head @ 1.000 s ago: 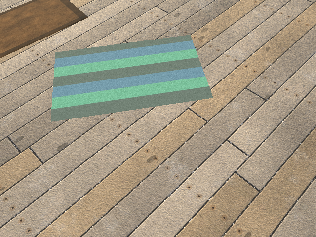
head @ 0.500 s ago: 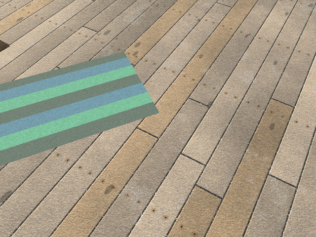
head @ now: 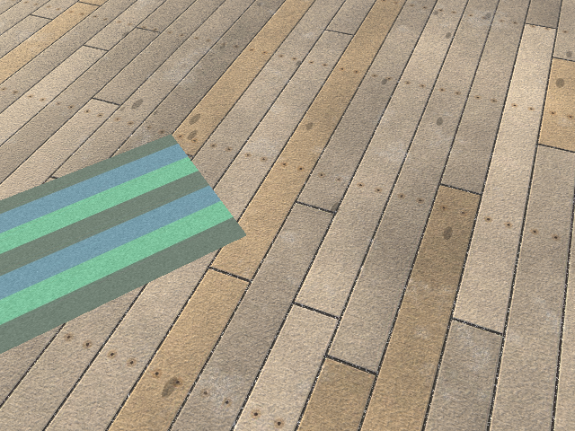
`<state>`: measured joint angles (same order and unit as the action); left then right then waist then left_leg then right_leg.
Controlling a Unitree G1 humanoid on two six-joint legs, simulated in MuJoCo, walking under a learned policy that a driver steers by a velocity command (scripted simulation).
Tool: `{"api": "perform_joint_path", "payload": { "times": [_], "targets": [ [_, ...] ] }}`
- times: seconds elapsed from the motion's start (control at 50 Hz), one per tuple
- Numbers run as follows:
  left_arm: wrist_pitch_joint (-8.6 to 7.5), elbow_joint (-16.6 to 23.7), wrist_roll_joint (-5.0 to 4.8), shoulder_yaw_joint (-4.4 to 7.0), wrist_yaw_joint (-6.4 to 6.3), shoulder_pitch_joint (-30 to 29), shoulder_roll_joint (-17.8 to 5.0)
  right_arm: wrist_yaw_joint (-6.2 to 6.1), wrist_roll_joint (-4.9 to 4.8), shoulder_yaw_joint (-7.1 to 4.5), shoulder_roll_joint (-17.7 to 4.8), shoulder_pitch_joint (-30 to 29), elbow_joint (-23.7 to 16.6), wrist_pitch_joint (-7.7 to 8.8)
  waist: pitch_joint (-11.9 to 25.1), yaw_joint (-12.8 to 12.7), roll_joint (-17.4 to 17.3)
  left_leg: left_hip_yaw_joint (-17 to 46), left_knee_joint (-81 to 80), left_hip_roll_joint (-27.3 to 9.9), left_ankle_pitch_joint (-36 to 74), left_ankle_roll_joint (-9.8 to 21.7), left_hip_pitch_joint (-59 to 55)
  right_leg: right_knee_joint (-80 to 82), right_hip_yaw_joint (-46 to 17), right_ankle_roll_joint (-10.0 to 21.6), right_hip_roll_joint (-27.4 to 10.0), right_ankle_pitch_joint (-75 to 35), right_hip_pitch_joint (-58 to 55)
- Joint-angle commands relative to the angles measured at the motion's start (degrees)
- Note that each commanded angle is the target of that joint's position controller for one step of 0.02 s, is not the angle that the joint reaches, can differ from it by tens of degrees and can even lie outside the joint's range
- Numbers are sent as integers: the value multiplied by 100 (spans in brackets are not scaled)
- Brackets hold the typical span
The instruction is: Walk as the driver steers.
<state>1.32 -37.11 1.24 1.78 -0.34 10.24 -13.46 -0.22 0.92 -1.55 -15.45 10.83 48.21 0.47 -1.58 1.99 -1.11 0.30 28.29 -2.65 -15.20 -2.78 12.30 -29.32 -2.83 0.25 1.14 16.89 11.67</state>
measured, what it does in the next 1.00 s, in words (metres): lifts its right foot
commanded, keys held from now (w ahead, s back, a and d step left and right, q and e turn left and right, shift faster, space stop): no key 0.68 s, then w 0.32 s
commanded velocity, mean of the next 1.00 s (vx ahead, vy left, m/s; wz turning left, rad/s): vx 0.07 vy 0.00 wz -0.02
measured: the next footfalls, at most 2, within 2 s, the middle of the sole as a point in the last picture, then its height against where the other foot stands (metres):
right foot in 1.38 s outside the picture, level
left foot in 1.84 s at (248, 363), level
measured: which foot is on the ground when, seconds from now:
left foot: down 0.00-1.00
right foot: down 0.00-0.92, up 0.94-1.00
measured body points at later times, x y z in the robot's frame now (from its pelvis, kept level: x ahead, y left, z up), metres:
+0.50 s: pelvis +0.00 -0.01 +0.00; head +0.01 -0.01 +0.45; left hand +0.12 +0.25 -0.12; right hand +0.06 -0.28 -0.14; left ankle +0.00 +0.15 -0.74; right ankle -0.01 -0.12 -0.74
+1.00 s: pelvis +0.06 +0.04 +0.00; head +0.06 +0.06 +0.45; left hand +0.12 +0.30 -0.15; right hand +0.05 -0.23 -0.14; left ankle +0.02 +0.13 -0.74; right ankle -0.01 -0.11 -0.68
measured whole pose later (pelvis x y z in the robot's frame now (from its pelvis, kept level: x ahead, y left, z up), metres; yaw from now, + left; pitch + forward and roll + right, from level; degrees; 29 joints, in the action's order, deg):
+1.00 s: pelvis +0.06 +0.04 +0.00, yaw +0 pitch +0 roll -1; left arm -2.9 -53.0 -2.4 2.9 -1.0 16.7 -15.2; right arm 0.7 -0.5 -2.5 -13.2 20.1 60.9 6.2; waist 0.3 1.5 1.9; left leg -2.5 29.8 0.5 -19.7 2.3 10.1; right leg -55.1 -3.1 2.3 0.7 25.2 19.0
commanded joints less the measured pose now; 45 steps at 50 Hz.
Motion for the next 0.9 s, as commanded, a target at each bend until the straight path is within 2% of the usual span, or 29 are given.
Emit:
{"api": "perform_joint_path", "payload": {
  "times": [0.02, 0.22, 0.42, 0.68, 0.7, 0.72, 0.74, 0.78, 0.8, 0.82, 0.84, 0.86, 0.88, 0.9],
  "targets": [
    [-139, 311, -1, 175, -15, -57, -704, -50, -14, -153, -645, -77, -238, 43, 150, -58, 588, 38, -207, -64, 719, 22, -54, 638, -618, 287, -565, -1100, 88],
    [-182, 46, -28, 150, -33, 6, -640, -128, -42, -169, -656, 11, 183, 27, 170, -60, 235, 49, -287, -100, 827, -32, -228, 605, -511, 265, -432, -1104, 93],
    [-194, -424, -56, 155, -67, 185, -604, -197, -67, -174, -644, 108, 582, 0, 136, -67, 187, 34, -312, -89, 876, -10, -263, 575, -340, 209, -307, -1216, 62],
    [-192, -1113, -96, 126, -130, 349, -580, -251, -81, -159, -519, 240, 1017, -36, 10, -76, 140, -20, -376, -25, 849, 30, -228, 583, -185, 138, -209, -1215, 44],
    [-179, -1208, -106, 128, -142, 441, -580, -255, -90, -148, -460, 347, 1087, -44, 125, -77, 191, -138, -323, 74, 317, 47, -250, 638, -155, 166, -162, -576, -4],
    [-153, -1256, -144, 164, -160, 477, -673, -262, -131, -156, -445, 366, 1117, -51, 46, -112, 272, -314, -108, 237, -505, 104, -79, 702, -197, 269, -128, 611, 69],
    [-138, -1278, -173, 202, -167, 518, -789, -264, -156, -154, -415, 306, 1083, -40, -161, -169, 425, -426, 149, 343, -1202, 173, 237, 885, -432, 423, -247, 1834, 259],
    [-202, -1339, -219, 264, -154, 794, -1009, -227, -174, -123, -269, 45, 900, 90, -583, -336, 963, -504, 943, 426, -1448, 277, 1013, 1560, -1523, 868, -952, 3240, 376],
    [-266, -1389, -246, 307, -145, 891, -1137, -176, -210, -105, -189, -2, 824, 192, -697, -353, 1270, -393, 1417, 344, -1220, 378, 1228, 1875, -2203, 1145, -1401, 3432, 377],
    [-332, -1392, -263, 316, -140, 859, -1139, -120, -246, -113, -214, -23, 783, 291, -827, -330, 1311, -161, 1668, 164, -1221, 518, 1352, 2011, -2575, 1312, -1655, 3275, 484],
    [-383, -1346, -261, 297, -130, 690, -1070, -62, -289, -123, -241, 28, 771, 379, -869, -230, 1257, -60, 1600, 57, -1381, 658, 1394, 1983, -2580, 1323, -1724, 2922, 439],
    [-404, -1275, -294, 282, -115, 434, -1014, -8, -309, -118, -219, 205, 816, 455, -820, -61, 1165, -76, 1052, 13, -1359, 790, 1074, 1834, -2282, 1200, -1626, 2513, 488],
    [-385, -1175, -344, 264, -102, 33, -971, 29, -302, -140, -204, 712, 1032, 512, -668, 255, 976, -243, 114, 110, -726, 872, 49, 1567, -1697, 957, -1297, 2039, 909],
    [-380, -1097, -320, 235, -94, -180, -855, 43, -229, -201, -276, 1258, 1319, 523, -478, 449, 655, -239, -245, 267, -31, 779, -933, 952, -1071, 704, -841, 1368, 1347]
  ]
}}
